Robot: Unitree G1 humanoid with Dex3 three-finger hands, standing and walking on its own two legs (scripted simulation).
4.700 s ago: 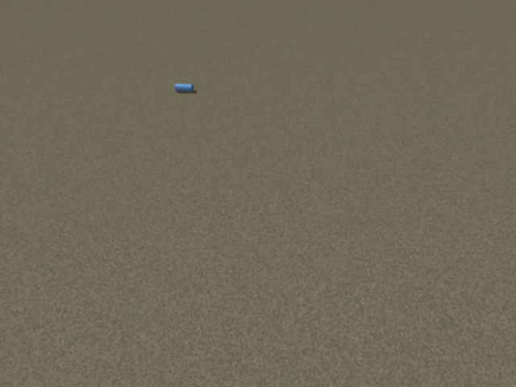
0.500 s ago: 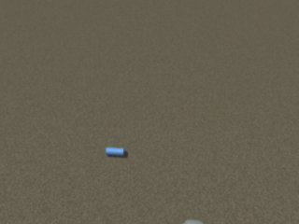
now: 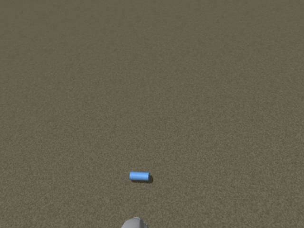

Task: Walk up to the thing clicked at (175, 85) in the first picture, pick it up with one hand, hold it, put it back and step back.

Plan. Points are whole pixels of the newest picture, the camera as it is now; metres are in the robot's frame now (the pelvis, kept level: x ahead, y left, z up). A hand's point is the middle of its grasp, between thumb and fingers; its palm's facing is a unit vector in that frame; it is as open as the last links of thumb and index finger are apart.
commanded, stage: walk up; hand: left
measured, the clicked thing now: (139, 176) +0.58 +0.21 -0.73
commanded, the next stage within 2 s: none
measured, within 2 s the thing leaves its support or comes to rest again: neither
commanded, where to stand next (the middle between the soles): +0.24 +0.05 m, yaw -3 degrees
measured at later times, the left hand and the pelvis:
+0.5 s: hand (63, 199) +0.25 +0.35 -0.14, palm faces -0.11 -0.91 -0.40, open 7.4 cm; pelvis +0.14 +0.08 -0.01, yaw -3 degrees
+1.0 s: hand (62, 193) +0.27 +0.37 -0.16, palm faces -0.06 -0.94 -0.35, open 7.4 cm; pelvis +0.19 +0.10 +0.00, yaw -4 degrees
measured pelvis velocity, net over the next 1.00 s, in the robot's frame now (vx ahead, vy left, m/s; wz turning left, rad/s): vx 0.19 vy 0.10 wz -0.07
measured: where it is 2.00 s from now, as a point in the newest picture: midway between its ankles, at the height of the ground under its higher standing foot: outside the picture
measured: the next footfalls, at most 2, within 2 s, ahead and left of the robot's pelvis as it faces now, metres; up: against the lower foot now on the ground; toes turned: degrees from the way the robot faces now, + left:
left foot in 0.12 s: +0.16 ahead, +0.20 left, +0.00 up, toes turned +4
right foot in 0.50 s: +0.25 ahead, -0.04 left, +0.00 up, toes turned -5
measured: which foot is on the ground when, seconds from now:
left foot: up 0.00-0.10, down 0.12-0.54, up 0.56-0.72, down 0.74-1.00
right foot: down 0.00-0.14, up 0.16-0.48, down 0.50-1.00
